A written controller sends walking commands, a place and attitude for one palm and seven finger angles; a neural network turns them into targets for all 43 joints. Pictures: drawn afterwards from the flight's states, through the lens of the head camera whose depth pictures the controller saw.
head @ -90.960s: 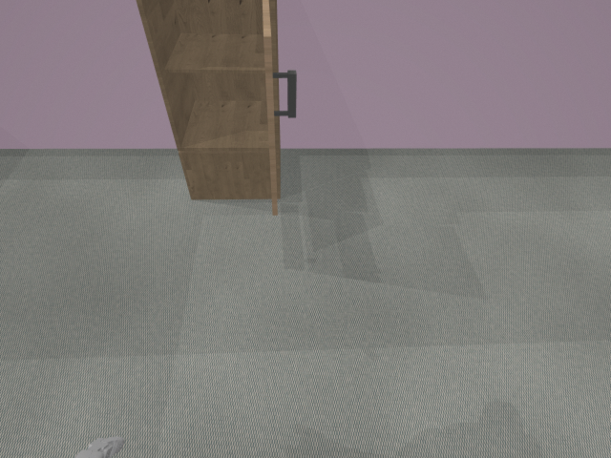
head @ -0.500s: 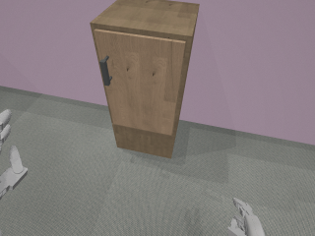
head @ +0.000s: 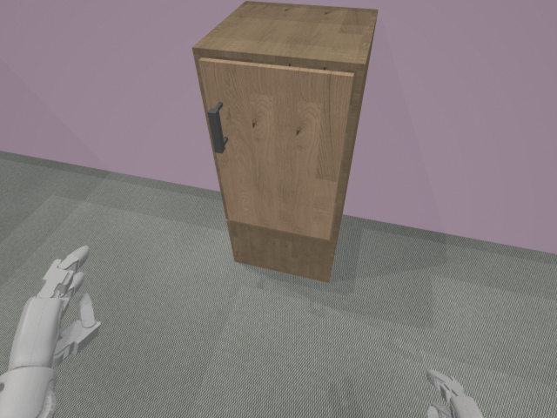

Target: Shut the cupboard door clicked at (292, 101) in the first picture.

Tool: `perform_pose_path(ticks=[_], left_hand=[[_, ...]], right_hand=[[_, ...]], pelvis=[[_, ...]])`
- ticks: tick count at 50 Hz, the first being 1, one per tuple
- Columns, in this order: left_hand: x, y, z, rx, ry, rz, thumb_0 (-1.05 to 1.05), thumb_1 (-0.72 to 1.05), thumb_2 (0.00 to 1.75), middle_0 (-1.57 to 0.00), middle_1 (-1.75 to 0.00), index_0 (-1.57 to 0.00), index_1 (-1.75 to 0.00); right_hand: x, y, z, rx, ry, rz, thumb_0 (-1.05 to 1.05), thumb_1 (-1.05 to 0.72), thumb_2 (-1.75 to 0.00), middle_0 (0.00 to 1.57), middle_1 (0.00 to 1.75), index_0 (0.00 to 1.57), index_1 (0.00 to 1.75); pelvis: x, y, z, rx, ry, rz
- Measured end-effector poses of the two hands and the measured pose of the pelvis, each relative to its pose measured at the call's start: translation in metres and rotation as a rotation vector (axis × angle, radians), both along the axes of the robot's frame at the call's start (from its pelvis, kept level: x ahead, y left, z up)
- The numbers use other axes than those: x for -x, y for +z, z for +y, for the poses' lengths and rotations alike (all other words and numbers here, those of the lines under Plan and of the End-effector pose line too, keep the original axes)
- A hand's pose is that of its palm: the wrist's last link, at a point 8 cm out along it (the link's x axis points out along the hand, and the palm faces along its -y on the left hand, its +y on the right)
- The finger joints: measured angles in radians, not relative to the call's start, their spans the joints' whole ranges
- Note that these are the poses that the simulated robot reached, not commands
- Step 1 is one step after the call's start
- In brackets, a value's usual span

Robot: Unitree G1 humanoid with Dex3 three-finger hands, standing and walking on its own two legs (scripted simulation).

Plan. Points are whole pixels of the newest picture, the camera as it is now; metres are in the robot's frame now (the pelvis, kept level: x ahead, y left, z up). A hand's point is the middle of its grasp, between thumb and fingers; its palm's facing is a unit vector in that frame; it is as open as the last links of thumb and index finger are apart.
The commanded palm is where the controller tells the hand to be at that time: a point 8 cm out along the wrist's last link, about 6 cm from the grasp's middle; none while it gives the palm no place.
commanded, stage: let the arm hang, fingers relaxed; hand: left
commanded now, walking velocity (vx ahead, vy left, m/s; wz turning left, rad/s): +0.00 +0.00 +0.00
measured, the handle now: (219, 127) +0.83 +0.22 -0.04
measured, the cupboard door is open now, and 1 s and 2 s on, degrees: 0 0 0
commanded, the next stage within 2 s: look to check the result in 1.02 s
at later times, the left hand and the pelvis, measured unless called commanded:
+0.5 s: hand out of the picture -0.05 +0.20 -0.17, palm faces +0.02 -0.97 -0.23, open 7.3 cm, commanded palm none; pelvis -0.02 +0.00 +0.00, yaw +0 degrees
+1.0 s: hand out of the picture +0.00 +0.17 -0.17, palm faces +0.01 -0.98 -0.19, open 7.4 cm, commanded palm none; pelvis -0.01 +0.00 +0.01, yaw -1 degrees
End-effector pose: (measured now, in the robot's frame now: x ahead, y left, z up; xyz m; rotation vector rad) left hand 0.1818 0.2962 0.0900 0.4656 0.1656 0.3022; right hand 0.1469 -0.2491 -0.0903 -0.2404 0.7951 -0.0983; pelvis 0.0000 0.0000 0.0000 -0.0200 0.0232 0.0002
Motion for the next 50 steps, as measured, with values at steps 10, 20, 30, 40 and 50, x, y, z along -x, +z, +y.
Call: perform_pose_path(ticks=[10, 20, 30, 40, 50], left_hand=[[0.125, -0.220, -0.080, 0.388, 0.027, 0.942, 0.01, 0.91, 0.90, -0.20, -0.30, -0.20, -0.29], [0.217, -0.235, -0.061, 0.432, 0.205, 1.183, 0.00, 0.96, 0.90, -0.20, -0.30, -0.21, -0.29], [0.235, -0.221, -0.044, 0.381, 0.265, 1.228, 0.01, 0.92, 0.90, -0.20, -0.30, -0.20, -0.29], [0.200, -0.223, -0.055, 0.391, 0.213, 1.151, 0.00, 0.91, 0.90, -0.20, -0.30, -0.20, -0.29], [0.185, -0.226, -0.076, 0.420, 0.182, 1.148, 0.00, 0.91, 0.90, -0.20, -0.30, -0.20, -0.29]], right_hand=[[0.073, -0.028, -0.009, 0.023, -0.059, 0.276, 0.00, -0.90, -0.90, 0.20, 0.30, 0.20, 0.30], [0.169, -0.039, 0.007, 0.005, -0.131, 0.588, 0.00, -0.91, -0.90, 0.20, 0.30, 0.20, 0.30], [0.179, -0.053, 0.028, -0.072, -0.162, 0.588, 0.00, -0.91, -0.90, 0.20, 0.30, 0.20, 0.30], [0.163, -0.051, 0.026, -0.074, -0.168, 0.540, 0.00, -0.91, -0.90, 0.20, 0.30, 0.20, 0.30], [0.156, -0.047, 0.016, -0.058, -0.171, 0.544, 0.00, -0.91, -0.90, 0.20, 0.30, 0.20, 0.30]], pelvis=[[0.016, -0.006, -0.003, -0.014, 0.001, -0.020], [0.018, 0.001, -0.003, 0.005, 0.015, -0.028], [0.018, 0.004, 0.004, -0.006, -0.005, -0.038], [0.015, 0.006, 0.003, -0.016, -0.013, -0.042], [0.009, 0.008, -0.004, -0.020, -0.011, -0.038]])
